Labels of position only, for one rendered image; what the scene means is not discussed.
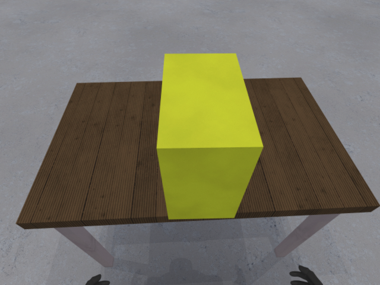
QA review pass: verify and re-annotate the carton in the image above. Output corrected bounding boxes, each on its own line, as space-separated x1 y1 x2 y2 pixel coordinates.
157 53 264 220

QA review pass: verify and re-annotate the table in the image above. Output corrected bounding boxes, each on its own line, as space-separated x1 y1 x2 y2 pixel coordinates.
16 77 380 267

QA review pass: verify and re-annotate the right robot hand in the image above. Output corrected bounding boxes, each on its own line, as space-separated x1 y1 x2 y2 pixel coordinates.
289 265 323 285

